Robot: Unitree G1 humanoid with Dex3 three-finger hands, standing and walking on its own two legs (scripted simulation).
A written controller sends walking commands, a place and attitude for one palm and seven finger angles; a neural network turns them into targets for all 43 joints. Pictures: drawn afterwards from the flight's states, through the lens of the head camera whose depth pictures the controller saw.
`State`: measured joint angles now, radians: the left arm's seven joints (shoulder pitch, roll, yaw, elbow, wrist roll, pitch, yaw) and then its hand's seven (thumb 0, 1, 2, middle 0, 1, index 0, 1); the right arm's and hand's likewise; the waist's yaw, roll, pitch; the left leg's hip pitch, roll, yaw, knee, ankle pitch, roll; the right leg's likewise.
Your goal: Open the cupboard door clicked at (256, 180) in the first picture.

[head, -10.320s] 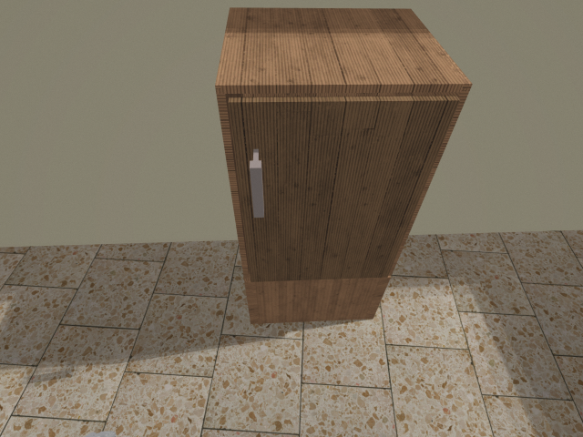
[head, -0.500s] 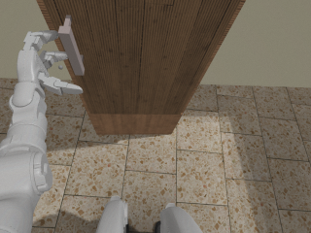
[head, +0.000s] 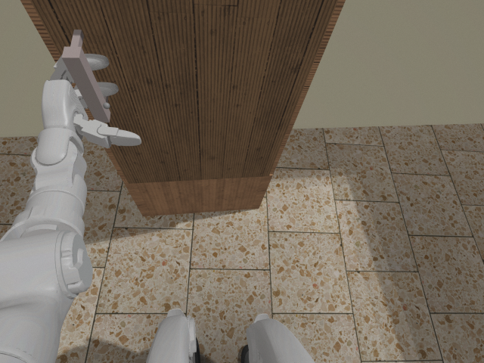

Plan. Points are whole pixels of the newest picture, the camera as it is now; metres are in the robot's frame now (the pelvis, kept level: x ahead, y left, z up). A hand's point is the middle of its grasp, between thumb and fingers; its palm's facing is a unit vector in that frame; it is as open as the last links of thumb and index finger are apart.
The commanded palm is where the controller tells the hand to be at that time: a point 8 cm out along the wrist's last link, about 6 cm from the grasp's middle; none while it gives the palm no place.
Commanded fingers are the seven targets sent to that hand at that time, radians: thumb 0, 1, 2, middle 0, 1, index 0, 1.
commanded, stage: slide the fingers in behind the handle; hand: left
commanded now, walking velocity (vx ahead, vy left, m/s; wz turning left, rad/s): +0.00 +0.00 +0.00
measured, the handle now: (91, 79) +0.56 +0.20 +0.08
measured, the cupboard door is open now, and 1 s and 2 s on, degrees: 0 0 35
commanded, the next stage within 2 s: close the thumb around the handle in 0.22 s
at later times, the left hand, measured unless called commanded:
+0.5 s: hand (103, 104) +0.52 +0.18 +0.07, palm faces +0.04 -1.00 +0.00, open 12.9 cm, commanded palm +0.50 +0.22 +0.07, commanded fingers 0.00 0.06 0.54 -0.34 -1.26 -0.34 -1.26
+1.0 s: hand (107, 105) +0.52 +0.18 +0.07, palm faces +0.02 -1.00 +0.00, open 5.5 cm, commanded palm +0.50 +0.22 +0.07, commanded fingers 0.00 0.90 0.90 -0.40 -1.35 -0.40 -1.35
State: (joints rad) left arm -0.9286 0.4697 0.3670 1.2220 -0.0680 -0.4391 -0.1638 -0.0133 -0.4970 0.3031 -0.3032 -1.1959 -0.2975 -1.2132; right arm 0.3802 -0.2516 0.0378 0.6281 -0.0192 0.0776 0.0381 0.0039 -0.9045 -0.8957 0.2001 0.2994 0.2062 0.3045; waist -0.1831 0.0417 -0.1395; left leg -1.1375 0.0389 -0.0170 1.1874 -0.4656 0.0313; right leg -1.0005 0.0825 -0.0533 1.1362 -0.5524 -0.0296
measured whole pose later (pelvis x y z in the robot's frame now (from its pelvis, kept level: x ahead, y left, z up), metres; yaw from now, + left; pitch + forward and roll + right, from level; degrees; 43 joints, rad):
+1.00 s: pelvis +0.00 +0.00 +0.00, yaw +0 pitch +24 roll -4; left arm -0.91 0.46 0.36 1.19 -0.07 -0.45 -0.18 0.00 0.75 0.85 -0.39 -1.33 -0.39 -1.33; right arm 0.38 -0.26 0.03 0.63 -0.02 0.08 0.03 0.00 -0.90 -0.90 0.20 0.30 0.21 0.30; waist -0.18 0.04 -0.14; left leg -1.14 0.04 -0.01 1.18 -0.47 0.03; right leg -1.00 0.08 -0.05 1.13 -0.56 -0.03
